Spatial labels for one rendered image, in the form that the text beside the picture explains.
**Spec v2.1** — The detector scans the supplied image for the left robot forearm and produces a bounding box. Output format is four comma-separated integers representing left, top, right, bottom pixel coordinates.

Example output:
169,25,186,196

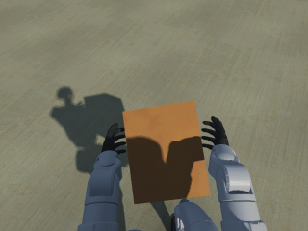
77,150,122,231

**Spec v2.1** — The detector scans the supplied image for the robot right hand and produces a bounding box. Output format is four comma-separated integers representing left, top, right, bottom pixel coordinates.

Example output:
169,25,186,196
201,116,229,150

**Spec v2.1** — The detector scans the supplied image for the right robot forearm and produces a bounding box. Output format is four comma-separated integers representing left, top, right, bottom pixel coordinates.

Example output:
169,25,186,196
208,144,268,231

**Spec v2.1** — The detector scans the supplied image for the right robot thigh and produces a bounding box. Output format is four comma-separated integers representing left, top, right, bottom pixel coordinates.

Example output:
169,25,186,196
174,202,219,231

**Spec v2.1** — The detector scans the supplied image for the right robot shin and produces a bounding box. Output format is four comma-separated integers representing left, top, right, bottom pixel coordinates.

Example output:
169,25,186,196
175,198,190,231

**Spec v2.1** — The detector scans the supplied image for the carton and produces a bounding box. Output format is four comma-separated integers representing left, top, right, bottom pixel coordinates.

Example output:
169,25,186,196
122,100,211,204

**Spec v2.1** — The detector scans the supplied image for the robot left hand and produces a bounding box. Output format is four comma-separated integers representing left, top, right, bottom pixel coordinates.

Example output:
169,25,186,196
101,123,126,155

